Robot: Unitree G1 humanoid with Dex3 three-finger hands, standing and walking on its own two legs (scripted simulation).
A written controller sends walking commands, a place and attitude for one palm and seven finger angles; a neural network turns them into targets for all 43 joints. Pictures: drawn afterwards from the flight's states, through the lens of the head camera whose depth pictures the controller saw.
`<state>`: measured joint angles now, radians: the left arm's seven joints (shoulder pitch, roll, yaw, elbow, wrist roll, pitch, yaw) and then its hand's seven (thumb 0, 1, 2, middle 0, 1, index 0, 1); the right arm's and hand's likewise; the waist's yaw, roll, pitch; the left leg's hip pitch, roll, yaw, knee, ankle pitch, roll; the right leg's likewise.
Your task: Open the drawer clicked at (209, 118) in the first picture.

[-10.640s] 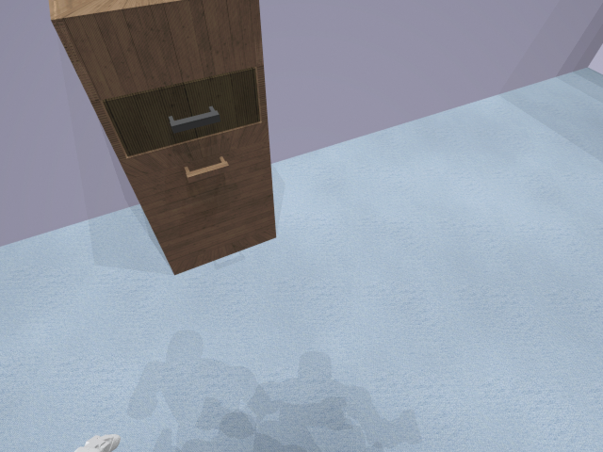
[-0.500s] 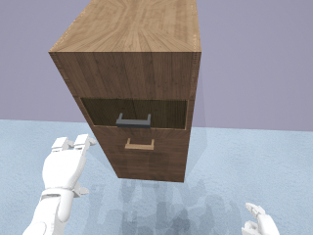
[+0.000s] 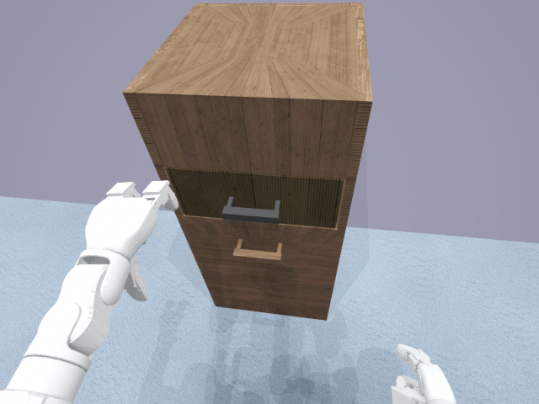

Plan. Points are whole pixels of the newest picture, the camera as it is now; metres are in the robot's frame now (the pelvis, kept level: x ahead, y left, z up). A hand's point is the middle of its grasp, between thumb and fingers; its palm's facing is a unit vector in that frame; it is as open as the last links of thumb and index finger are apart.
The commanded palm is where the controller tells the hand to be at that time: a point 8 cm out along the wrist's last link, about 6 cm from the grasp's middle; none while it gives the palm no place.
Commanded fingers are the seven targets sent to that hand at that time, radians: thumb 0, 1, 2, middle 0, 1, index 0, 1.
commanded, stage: raise the hand with hooked fingers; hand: left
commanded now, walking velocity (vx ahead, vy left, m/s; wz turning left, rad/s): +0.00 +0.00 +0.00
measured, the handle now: (252, 208) +0.53 +0.13 -0.09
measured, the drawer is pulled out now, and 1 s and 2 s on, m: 0.00 0.00 0.00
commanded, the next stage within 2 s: move the hooked fingers above the handle in 0.30 s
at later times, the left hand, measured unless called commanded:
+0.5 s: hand (146, 250) +0.30 +0.24 +0.06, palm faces +0.02 -0.10 -0.99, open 13.8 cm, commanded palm +0.29 +0.23 +0.12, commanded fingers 0.00 -0.50 0.30 -0.30 -1.20 -0.30 -1.20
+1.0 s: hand (192, 234) +0.36 +0.19 +0.03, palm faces -0.01 -0.08 -1.00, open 13.8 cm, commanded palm +0.35 +0.19 +0.08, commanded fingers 0.00 -0.50 0.30 -0.30 -1.20 -0.30 -1.20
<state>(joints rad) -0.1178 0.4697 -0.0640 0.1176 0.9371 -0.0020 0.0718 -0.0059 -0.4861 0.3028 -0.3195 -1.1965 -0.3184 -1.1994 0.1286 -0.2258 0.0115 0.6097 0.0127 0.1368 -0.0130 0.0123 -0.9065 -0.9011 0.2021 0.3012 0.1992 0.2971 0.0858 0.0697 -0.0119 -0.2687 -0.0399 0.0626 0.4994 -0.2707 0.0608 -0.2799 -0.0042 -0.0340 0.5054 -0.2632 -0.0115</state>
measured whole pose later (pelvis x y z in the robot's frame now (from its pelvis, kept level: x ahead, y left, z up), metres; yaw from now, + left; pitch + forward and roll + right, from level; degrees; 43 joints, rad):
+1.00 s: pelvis +0.00 -0.01 -0.01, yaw -1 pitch +7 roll +0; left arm -0.31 0.38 -0.14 0.44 1.01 -0.02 0.22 -0.01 -0.49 0.30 -0.32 -1.20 -0.32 -1.20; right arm 0.21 -0.25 -0.05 0.65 0.02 0.12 -0.02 0.01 -0.91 -0.90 0.20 0.30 0.20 0.30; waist 0.04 0.05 -0.06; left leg -0.41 -0.02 0.07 0.58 -0.30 0.05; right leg -0.43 0.01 -0.03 0.60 -0.30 -0.03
